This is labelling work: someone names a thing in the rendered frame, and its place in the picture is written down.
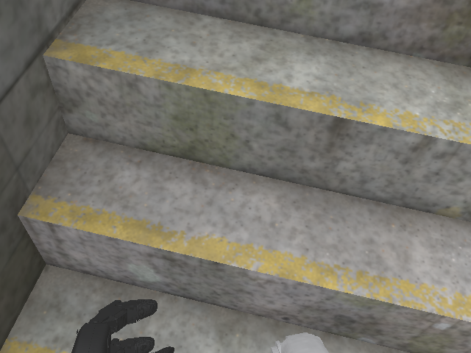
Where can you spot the left robot hand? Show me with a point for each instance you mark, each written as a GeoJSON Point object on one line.
{"type": "Point", "coordinates": [95, 336]}

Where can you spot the right robot thigh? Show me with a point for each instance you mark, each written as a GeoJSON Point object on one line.
{"type": "Point", "coordinates": [299, 343]}

